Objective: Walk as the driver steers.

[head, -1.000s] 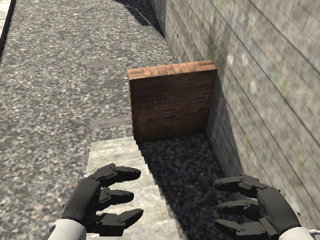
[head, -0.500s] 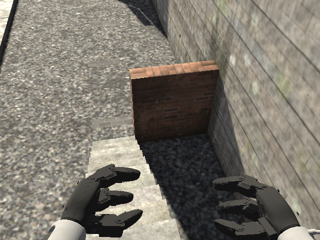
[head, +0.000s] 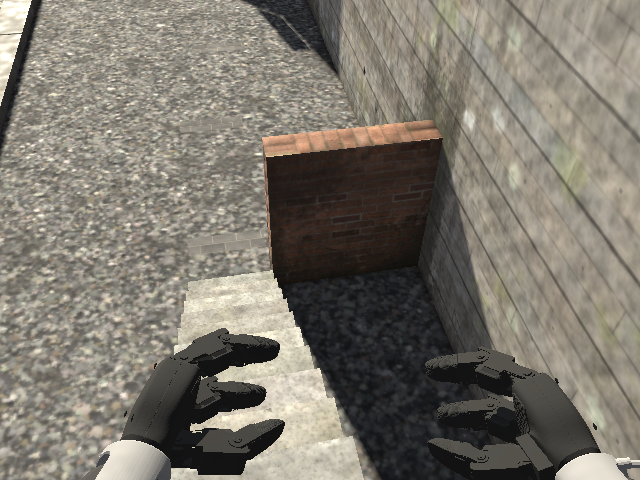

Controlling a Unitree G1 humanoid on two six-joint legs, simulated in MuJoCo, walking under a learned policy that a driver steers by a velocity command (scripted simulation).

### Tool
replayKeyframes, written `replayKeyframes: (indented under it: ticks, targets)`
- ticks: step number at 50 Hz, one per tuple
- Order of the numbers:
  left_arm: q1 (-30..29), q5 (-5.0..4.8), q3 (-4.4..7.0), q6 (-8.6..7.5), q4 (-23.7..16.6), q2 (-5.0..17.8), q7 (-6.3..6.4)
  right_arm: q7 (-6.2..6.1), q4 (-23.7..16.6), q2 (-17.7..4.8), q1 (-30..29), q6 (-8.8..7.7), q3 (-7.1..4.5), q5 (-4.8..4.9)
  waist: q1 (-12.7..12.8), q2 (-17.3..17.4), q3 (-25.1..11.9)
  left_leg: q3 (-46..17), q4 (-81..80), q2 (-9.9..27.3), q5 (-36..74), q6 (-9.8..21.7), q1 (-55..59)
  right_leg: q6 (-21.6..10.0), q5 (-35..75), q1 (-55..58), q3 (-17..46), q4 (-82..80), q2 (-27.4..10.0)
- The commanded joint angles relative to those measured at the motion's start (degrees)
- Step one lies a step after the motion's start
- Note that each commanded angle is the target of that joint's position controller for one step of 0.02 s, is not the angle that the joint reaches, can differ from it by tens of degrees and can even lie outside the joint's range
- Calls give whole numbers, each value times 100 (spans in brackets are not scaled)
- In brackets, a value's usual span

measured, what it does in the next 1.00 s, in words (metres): stands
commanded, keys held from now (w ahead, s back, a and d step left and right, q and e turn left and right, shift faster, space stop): w+shift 0.30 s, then shift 0.70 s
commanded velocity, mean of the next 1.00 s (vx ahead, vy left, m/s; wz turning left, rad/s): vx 0.53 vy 0.00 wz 0.00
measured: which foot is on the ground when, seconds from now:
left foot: down 0.00-1.00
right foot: down 0.00-1.00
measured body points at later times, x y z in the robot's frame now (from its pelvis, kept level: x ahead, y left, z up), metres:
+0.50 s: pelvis +0.01 +0.00 +0.00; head -0.02 +0.01 +0.45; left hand +0.25 +0.18 -0.02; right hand +0.24 -0.17 -0.03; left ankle -0.02 +0.14 -0.74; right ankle +0.03 -0.14 -0.74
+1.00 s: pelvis +0.03 +0.00 +0.00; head +0.03 +0.01 +0.45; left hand +0.17 +0.22 -0.10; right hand +0.15 -0.24 -0.11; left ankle -0.02 +0.14 -0.74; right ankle +0.03 -0.14 -0.74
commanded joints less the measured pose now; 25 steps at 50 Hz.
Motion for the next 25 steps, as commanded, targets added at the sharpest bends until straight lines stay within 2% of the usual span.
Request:
replayKeyframes:
  ticks: [1, 3, 5, 8, 15, 16, 19, 21, 25]
  targets:
    - [-914, -9, 161, -131, -700, 318, 7, -10, -678, -386, -886, -127, -194, 8, -1, 77, -767, -790, -425, 988, 939, 190, -195, -145, 913, 546, 929, -244, -972]
    - [-921, 8, 178, -113, -706, 352, 10, -12, -688, -408, -879, -108, -203, -10, -12, 84, -801, -720, -385, 958, 1131, 152, -219, -115, 1111, 563, 861, -187, -927]
    - [-870, -8, 159, -131, -701, 300, 17, -16, -672, -377, -846, -125, -189, 11, 5, 83, -876, -769, -386, 985, 1010, 167, -162, -125, 1001, 625, 896, -194, -973]
    - [-912, -10, 160, -130, -704, 314, 5, -9, -682, -382, -894, -125, -192, 8, 1, 79, -765, -790, -414, 986, 928, 187, -210, -142, 894, 534, 922, -235, -975]
    - [-839, 10, 171, -96, -667, 306, 27, 5, -674, -392, -838, -120, -209, 9, 5, 81, -840, -711, -340, 936, 1106, 117, -221, -112, 1103, 574, 848, -173, -915]
    - [-666, 38, 137, -109, -597, 210, 32, -8, -581, -328, -651, -132, -186, -13, 18, 70, -970, -768, -369, 1005, 1096, 115, -87, -117, 1191, 684, 889, -186, -1002]
    - [-324, 66, 254, -73, -370, 414, -15, -9, -320, -519, -202, -74, -290, -54, -20, 91, -820, -739, -531, 1048, 1215, 181, -39, -189, 1473, 714, 887, -272, -1032]
    - [-62, 82, 334, -61, -174, 489, -38, -5, -117, -601, 33, -39, -364, -41, 0, 105, -699, -727, -597, 1033, 974, 259, -67, -264, 1186, 677, 862, -351, -1009]
    - [345, 98, 422, -34, 190, 462, -63, -1, 273, -626, 416, 6, -469, -43, 6, 112, -228, -681, -658, 946, 350, 364, -368, -351, 443, 368, 784, -413, -906]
